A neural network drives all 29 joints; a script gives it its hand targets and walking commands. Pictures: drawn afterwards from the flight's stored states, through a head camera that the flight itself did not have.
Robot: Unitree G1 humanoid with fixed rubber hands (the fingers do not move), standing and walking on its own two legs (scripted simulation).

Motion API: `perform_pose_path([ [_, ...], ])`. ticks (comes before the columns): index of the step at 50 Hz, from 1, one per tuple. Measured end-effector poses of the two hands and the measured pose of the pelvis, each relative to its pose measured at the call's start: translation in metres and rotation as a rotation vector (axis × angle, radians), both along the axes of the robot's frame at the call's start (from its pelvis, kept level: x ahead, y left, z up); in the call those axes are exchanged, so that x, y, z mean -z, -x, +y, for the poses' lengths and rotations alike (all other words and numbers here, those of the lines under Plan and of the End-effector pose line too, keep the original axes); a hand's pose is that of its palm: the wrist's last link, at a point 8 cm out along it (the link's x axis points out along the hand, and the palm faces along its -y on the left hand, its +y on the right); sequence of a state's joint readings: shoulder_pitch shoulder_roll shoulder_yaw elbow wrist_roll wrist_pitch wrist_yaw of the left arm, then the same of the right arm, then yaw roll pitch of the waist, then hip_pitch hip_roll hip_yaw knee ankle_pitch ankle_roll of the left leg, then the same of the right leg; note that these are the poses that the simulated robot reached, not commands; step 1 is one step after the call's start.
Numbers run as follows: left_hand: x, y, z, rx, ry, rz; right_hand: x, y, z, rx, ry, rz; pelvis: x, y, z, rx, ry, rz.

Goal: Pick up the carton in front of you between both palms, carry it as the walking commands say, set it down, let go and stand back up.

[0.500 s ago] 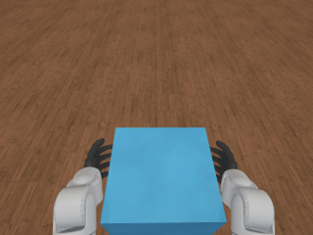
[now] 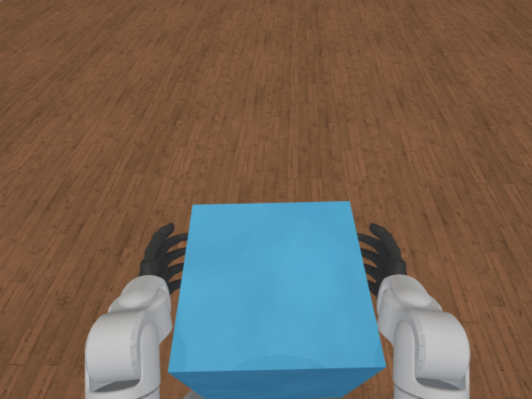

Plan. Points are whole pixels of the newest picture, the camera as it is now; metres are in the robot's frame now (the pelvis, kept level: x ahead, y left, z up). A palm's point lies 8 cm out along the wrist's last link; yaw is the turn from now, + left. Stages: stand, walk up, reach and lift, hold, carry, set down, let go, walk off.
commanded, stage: carry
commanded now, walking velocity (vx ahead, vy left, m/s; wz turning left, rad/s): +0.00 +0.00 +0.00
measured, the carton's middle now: (273, 309) +0.24 +0.00 +0.02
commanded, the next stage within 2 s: hold in 1.62 s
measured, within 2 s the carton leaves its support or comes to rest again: neither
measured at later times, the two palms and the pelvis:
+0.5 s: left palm (180, 180) +0.44 +0.16 +0.08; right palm (355, 185) +0.43 -0.14 +0.08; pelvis +0.19 +0.02 -0.02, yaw -2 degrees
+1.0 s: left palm (192, 193) +0.45 +0.15 +0.04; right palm (358, 196) +0.44 -0.15 +0.04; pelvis +0.18 +0.01 -0.02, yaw -2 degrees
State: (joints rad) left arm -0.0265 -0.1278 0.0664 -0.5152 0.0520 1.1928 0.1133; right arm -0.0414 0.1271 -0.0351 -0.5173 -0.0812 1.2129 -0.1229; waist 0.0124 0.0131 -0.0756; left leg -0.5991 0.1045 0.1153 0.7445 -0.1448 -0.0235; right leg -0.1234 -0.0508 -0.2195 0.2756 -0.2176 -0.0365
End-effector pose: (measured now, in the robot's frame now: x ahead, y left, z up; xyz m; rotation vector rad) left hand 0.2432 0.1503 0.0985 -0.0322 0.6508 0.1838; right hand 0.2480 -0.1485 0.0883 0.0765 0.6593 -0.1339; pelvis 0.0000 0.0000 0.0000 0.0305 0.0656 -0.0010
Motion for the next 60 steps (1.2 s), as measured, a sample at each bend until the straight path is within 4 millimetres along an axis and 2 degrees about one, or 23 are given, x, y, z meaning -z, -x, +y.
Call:
perform_pose_path([
  [4,0.0,-0.053,0.007,0.027,0.012,-0.035,-0.004,-0.046,0.007,0.027,0.012,-0.035,0.008,-0.051,0.012,0.006,0.017,-0.013],
  [7,0.012,-0.094,0.018,0.037,0.034,-0.051,0.001,-0.084,0.018,0.036,0.035,-0.05,0.023,-0.091,0.023,0.021,0.03,-0.027],
  [10,0.028,-0.124,0.025,0.03,0.067,0.006,0.01,-0.114,0.025,0.031,0.066,0.007,0.024,-0.113,0.028,0.032,0.012,-0.02],
  [15,0.034,-0.153,0.024,0.046,0.064,0.062,0.016,-0.138,0.024,0.047,0.063,0.062,0.015,-0.14,0.031,0.041,0.025,-0.012],
  [21,0.022,-0.185,0.016,0.061,0.042,0.012,0.01,-0.166,0.016,0.059,0.042,0.012,0.016,-0.174,0.027,0.038,0.018,-0.004],
  [25,0.019,-0.201,0.011,0.065,0.032,-0.002,0.009,-0.181,0.011,0.064,0.032,-0.002,0.019,-0.188,0.023,0.039,0.019,0.005],
  [31,0.028,-0.208,0.006,0.059,0.025,0.022,0.019,-0.191,0.006,0.055,0.031,0.023,0.022,-0.197,0.017,0.037,0.019,0.005],
  [38,0.042,-0.208,0.004,0.058,0.01,0.052,0.034,-0.193,0.003,0.037,0.05,0.052,0.024,-0.196,0.012,0.035,0.018,-0.008],
  [48,0.054,-0.206,-0.001,0.075,-0.014,0.048,0.044,-0.19,-0.002,0.023,0.081,0.049,0.022,-0.184,0.008,0.034,0.021,-0.024],
  [60,0.078,-0.204,-0.005,0.107,-0.048,0.055,0.068,-0.186,-0.006,-0.001,0.111,0.057,0.019,-0.163,0.006,0.034,0.027,-0.035],
])
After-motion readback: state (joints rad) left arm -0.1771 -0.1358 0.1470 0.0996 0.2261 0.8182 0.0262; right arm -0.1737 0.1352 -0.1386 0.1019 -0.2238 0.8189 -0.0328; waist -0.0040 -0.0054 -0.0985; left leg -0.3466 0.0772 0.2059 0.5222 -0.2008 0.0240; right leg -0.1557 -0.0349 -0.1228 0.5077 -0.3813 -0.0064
